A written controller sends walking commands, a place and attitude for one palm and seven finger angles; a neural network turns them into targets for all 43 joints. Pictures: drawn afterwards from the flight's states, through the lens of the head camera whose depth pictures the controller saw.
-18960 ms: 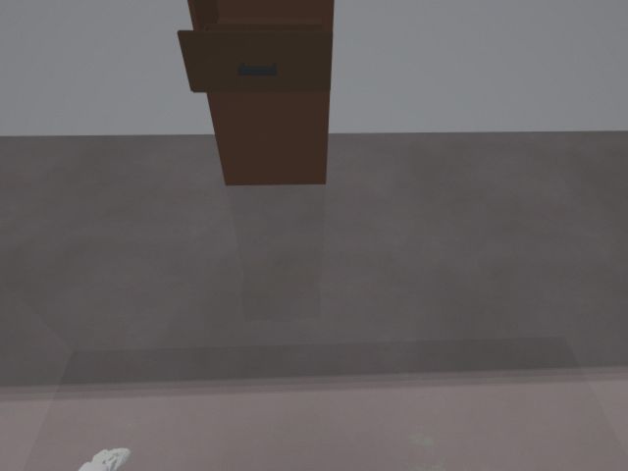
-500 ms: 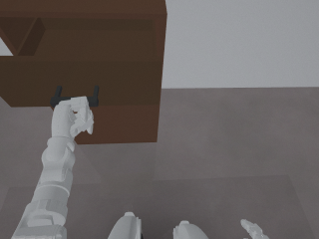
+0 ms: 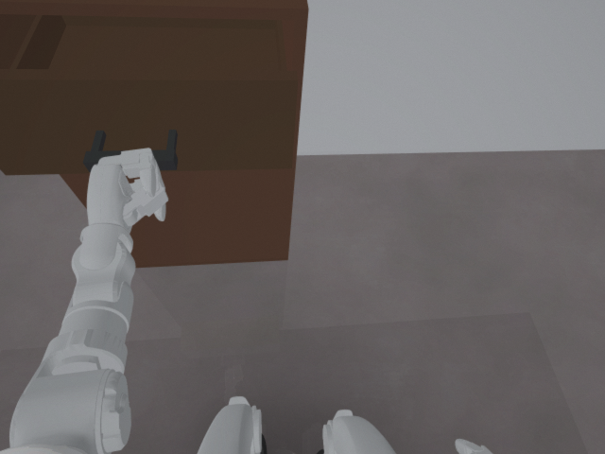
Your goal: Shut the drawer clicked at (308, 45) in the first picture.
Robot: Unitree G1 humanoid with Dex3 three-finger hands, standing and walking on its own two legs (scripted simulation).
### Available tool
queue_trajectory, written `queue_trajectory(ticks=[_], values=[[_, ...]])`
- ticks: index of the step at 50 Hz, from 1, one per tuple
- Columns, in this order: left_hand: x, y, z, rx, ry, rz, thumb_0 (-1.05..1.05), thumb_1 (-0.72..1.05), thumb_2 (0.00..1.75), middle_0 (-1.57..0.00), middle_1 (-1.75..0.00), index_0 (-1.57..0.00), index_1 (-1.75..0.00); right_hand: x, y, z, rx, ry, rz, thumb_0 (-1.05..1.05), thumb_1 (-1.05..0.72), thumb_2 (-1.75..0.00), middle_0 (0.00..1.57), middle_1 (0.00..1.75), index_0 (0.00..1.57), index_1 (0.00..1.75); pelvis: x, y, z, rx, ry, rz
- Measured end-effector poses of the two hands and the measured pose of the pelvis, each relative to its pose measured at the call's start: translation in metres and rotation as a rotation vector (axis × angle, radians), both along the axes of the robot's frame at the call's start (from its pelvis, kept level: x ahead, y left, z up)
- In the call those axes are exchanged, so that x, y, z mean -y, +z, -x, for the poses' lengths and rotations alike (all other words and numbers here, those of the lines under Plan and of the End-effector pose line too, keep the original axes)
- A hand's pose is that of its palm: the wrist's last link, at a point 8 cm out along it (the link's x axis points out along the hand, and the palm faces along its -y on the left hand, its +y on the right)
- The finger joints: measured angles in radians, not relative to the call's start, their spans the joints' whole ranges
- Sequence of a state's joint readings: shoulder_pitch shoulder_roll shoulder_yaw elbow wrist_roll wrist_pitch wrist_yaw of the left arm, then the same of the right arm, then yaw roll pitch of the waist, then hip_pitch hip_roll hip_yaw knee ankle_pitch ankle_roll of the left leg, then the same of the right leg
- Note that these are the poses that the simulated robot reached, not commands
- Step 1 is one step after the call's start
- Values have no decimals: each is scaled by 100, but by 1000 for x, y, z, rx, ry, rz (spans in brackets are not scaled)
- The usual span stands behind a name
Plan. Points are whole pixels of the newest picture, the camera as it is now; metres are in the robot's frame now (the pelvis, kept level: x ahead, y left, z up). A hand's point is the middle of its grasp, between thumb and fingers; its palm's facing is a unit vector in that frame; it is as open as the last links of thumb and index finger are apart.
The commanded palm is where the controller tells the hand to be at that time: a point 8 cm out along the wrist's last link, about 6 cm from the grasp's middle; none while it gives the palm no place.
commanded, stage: push the drawer shut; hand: left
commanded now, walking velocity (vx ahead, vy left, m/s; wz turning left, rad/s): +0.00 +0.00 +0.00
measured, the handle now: (134, 149) +0.52 +0.23 +0.05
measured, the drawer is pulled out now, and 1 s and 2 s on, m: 0.13 0.02 0.00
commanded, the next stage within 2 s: pull the fist back off the drawer in 1.36 s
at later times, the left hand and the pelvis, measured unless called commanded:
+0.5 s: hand (168, 153) +0.51 +0.18 +0.06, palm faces +0.08 -1.00 -0.03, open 3.1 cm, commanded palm +0.49 +0.22 +0.05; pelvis +0.00 +0.00 -0.01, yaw -1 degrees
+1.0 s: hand (169, 125) +0.56 +0.19 +0.06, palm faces +0.08 -1.00 -0.01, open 3.2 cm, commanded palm +0.55 +0.22 +0.05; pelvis +0.00 +0.00 -0.02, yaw -2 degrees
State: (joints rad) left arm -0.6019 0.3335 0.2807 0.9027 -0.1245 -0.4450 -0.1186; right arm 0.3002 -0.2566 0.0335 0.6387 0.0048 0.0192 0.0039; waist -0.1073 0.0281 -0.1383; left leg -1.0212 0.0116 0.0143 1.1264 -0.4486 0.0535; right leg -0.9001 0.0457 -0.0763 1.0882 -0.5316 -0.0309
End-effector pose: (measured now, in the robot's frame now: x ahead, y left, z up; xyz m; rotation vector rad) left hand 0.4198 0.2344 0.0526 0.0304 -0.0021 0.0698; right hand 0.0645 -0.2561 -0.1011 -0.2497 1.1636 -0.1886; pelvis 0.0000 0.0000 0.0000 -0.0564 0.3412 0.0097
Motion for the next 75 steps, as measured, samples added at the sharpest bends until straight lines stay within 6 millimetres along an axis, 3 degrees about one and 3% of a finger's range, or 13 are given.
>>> queue_trajectory(ticks=[27, 58, 75], values=[[2, 5, -67, -17, 8, 6, 0, 87, 91, -140, -160, -140, -160, 8, -5, 72, -208, -93, 20, 1, -90, -90, 20, 30, 21, 30, 4, -10, 2, -71, -14, 15], [-6, 8, -130, -30, 12, 19, 3, 82, 89, -140, -160, -140, -160, -6, 0, 103, -330, -138, 40, 0, -90, -90, 20, 30, 21, 30, -3, -19, -2, -149, -19, 47], [-16, 6, -134, -26, 12, 2, 0, 68, 94, -140, -160, -140, -160, -11, -4, 144, -394, -120, 78, 0, -90, -90, 20, 30, 21, 30, -4, -37, 23, -186, 6, 78]])
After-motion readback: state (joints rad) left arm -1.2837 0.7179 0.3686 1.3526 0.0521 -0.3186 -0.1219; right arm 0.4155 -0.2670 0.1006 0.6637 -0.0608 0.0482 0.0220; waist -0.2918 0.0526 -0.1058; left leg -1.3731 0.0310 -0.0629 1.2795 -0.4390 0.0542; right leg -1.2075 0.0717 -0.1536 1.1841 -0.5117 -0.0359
